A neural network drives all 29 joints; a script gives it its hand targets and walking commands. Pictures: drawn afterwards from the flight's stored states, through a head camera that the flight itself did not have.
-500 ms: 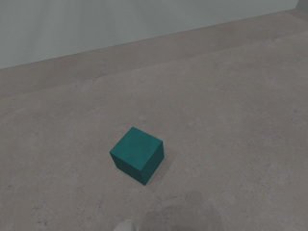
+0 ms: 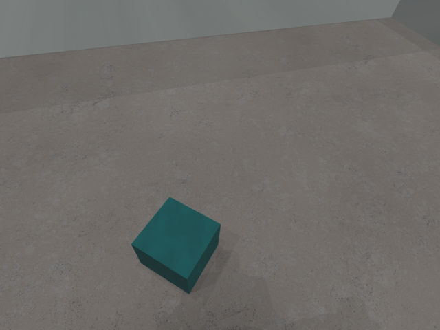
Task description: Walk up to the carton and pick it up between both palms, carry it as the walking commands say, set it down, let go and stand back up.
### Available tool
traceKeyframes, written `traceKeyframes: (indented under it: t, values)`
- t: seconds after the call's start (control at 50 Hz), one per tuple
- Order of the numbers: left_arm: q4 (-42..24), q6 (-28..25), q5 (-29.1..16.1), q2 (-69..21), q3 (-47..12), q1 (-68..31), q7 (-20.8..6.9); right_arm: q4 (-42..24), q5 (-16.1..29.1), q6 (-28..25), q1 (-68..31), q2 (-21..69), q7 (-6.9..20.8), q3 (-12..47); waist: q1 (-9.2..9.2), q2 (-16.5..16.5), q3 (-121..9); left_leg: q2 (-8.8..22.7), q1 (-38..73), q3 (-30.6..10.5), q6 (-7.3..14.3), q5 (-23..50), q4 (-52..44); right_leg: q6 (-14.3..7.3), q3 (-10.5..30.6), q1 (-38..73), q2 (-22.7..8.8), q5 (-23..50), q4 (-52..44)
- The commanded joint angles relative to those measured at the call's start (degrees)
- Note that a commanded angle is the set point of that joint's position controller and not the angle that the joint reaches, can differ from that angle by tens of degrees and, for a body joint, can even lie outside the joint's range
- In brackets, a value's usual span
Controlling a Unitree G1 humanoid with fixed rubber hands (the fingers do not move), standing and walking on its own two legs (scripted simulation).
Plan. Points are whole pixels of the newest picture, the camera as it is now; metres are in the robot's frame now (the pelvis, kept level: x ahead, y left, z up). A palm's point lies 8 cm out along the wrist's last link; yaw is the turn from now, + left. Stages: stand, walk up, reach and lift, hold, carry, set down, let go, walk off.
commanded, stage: walk up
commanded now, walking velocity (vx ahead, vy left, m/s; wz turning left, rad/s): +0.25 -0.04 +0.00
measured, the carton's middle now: (179, 244) +0.55 +0.16 -0.67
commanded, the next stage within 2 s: none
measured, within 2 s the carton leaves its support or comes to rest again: neither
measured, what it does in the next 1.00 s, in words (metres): steps on the spot: right foot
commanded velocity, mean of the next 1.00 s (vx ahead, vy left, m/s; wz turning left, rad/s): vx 0.02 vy -0.01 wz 0.01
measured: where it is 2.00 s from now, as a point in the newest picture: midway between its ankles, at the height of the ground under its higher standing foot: outside the picture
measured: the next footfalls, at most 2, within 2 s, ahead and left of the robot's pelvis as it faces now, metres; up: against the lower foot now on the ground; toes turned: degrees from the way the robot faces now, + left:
right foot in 0.34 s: +0.08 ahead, -0.14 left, +0.00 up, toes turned +0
left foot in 1.78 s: +0.12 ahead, +0.23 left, +0.00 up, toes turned -9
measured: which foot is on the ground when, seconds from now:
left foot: down 0.00-1.00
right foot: up 0.00-0.32, down 0.34-1.00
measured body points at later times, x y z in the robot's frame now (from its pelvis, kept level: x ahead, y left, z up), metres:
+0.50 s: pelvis +0.03 -0.05 +0.00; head +0.02 -0.07 +0.45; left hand +0.01 +0.17 -0.15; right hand +0.07 -0.27 -0.17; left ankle +0.06 +0.07 -0.74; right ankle +0.04 -0.14 -0.74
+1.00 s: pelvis +0.05 -0.07 +0.00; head +0.06 -0.07 +0.45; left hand +0.02 +0.14 -0.16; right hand +0.01 -0.27 -0.16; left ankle +0.06 +0.07 -0.74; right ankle +0.04 -0.14 -0.74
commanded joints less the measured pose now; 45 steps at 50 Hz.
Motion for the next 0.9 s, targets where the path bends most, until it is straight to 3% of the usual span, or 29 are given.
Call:
traceKeyframes:
  t: [0.0, 0.04, 0.06, 0.08, 0.1, 0.12, 0.14, 0.18, 0.22, 0.26, 0.3, 0.32, 0.34, 0.36, 0.4, 0.46, 0.58, 0.88]
  values:
    - [2.62, 2.49, 0.66, -0.98, -0.22, 11.31, -0.13, -0.64, -0.39, -1.61, 4.17, -4.63, 0.12, 0.27, 2.75, 7.81, -7.30, 15.36, 2.74, -14.72, 0.58, 18.37, -11.03, 0.19, 2.07, 0.62, -1.59, 5.80, -1.97]
    - [3.10, 3.41, 0.64, 0.50, 0.05, 8.45, -0.32, 0.04, -0.34, -1.57, 6.04, -5.33, -0.27, 0.50, 1.79, 8.80, -6.06, 15.12, 3.43, -15.13, -0.65, 7.32, -13.47, 0.94, 2.35, -2.38, -1.48, 8.63, -4.77]
    - [2.87, 3.69, 0.28, 0.45, -0.11, 6.31, -0.34, 0.17, 0.07, -1.53, 5.10, -2.82, -0.83, 1.68, 2.39, 9.16, -4.82, 13.93, 1.06, -12.47, -0.53, 12.38, -13.07, 1.67, 2.66, -0.32, -1.27, 9.08, -8.55]
    - [2.08, 3.99, -0.26, -0.07, -0.25, 4.38, -0.12, 0.01, 0.61, -1.37, 3.32, -0.34, -1.52, 3.11, 3.52, 9.12, -4.12, 10.97, -1.75, -8.11, -0.58, 28.57, -9.51, 1.76, 3.21, 3.98, -0.45, 8.31, -12.63]
    - [1.60, 3.94, -0.60, -0.28, -0.22, 2.64, 0.28, 0.49, 0.28, -1.29, 3.99, -1.28, -1.86, 2.96, 3.29, 10.34, -5.28, 9.55, 0.49, -5.56, -0.04, 40.72, -6.44, 1.75, 1.55, 4.34, 1.14, 6.88, -14.82]
    - [2.07, 3.90, -0.74, -0.34, -0.30, 2.68, 0.61, 1.02, -0.15, -1.22, 5.02, -2.48, -1.99, 2.71, 2.75, 11.36, -6.70, 9.67, 3.45, -4.95, 1.22, 45.70, -4.97, 1.82, 0.41, 4.31, 2.11, 5.71, -16.80]
    - [2.70, 4.01, -0.69, -0.21, -0.37, 2.88, 0.94, 1.25, -0.38, -0.94, 5.72, -3.44, -2.12, 2.55, 2.38, 11.45, -7.99, 10.23, 5.39, -5.50, 2.23, 44.75, -4.10, 1.71, 0.02, 4.65, 2.52, 4.62, -18.08]
    - [3.24, 4.41, -0.77, -0.09, -0.72, 2.75, 1.57, 1.27, -0.59, -0.15, 5.38, -3.44, -2.29, 2.60, 2.09, 11.44, -9.05, 11.27, 5.67, -7.58, 4.27, 31.86, -4.26, 1.44, 0.94, 5.76, 2.25, 2.30, -21.67]
    - [3.23, 4.70, -0.91, -0.09, -1.11, 1.25, 1.82, 0.82, -0.72, 0.99, 4.11, -3.39, -2.56, 2.44, 1.35, 11.47, -7.57, 12.19, 2.48, -10.99, 5.45, 11.46, -6.19, 1.13, 1.34, 7.40, 1.91, 0.61, -25.87]
    - [3.75, 4.49, -0.73, -0.41, -1.46, 1.72, 1.89, 0.35, -0.39, 2.39, 2.05, -2.65, -2.84, 2.33, 1.70, 9.37, -4.94, 12.11, -2.55, -12.98, 4.60, -4.88, -6.91, 0.63, 1.07, 11.20, 1.57, 4.81, -33.49]
    - [5.05, 3.25, -0.53, -0.49, -1.91, 4.56, 2.03, 0.17, 0.10, 3.36, 1.69, -1.47, -2.76, 2.19, 1.74, 3.97, -4.03, 10.43, -5.29, -13.74, 1.34, -10.55, -5.26, 0.80, 3.55, 15.65, -1.35, 12.87, -43.57]
    - [4.95, 2.35, 0.09, 1.43, -1.99, 4.83, 2.19, -0.14, 0.42, 3.53, 3.26, -0.04, -2.53, 2.34, 0.15, -2.25, -3.75, 7.81, -6.34, -12.00, -0.66, -10.56, -1.98, -0.05, 9.43, 15.41, -6.43, 15.43, -46.36]
    - [4.63, 1.90, 0.13, 2.45, -2.12, 2.60, 2.34, -0.07, 1.20, 3.92, 5.01, 2.22, -2.25, 2.62, -2.50, -8.45, -3.10, 3.34, -2.63, -8.12, -2.55, -7.59, -0.55, -1.94, 11.25, 10.13, -8.40, 16.69, -48.03]
    - [5.02, 1.61, -0.09, 1.19, -2.38, 1.52, 2.02, 1.00, 0.82, 4.31, 4.45, 2.21, -2.38, 2.88, -2.18, -11.08, -2.27, 2.64, 4.77, -7.54, -2.93, -5.52, -0.81, -2.89, 12.19, 2.70, -8.15, 10.77, -50.49]
    - [4.73, 0.74, -0.73, -1.18, -3.48, 1.40, 1.75, 2.08, 0.38, 4.54, 2.74, -0.61, -2.39, 2.03, -1.54, -6.24, -1.57, 3.42, 8.86, -8.46, -2.97, -1.35, -1.19, -1.55, 10.05, 1.44, -5.45, 6.39, -52.96]
    - [4.85, 0.60, -1.22, 0.09, -3.31, 2.91, 2.02, 3.60, -0.01, 4.73, 2.69, 0.33, -1.97, 2.28, -1.08, -4.24, -0.38, 4.09, 8.60, -8.37, -3.84, -0.90, -2.50, -1.56, 9.73, 1.97, -4.19, -0.05, -54.34]
    - [4.58, 0.66, -0.80, 0.17, -3.21, 5.26, 1.80, 6.05, 0.26, 4.37, 2.90, 0.55, -2.15, 2.77, 0.07, -0.28, 0.04, 3.77, 6.17, -7.83, -4.69, -1.95, -2.90, -2.35, 9.69, 4.32, -3.56, -0.88, -54.35]
    - [5.85, 0.07, -0.62, -1.48, -3.62, 7.73, 1.65, 9.19, 0.17, 3.33, 6.95, 1.69, -2.66, 3.81, 0.61, 1.33, -1.47, 4.77, 3.57, -8.94, -4.34, -0.31, -2.98, -3.02, 6.56, 10.48, -1.57, 10.21, -50.62]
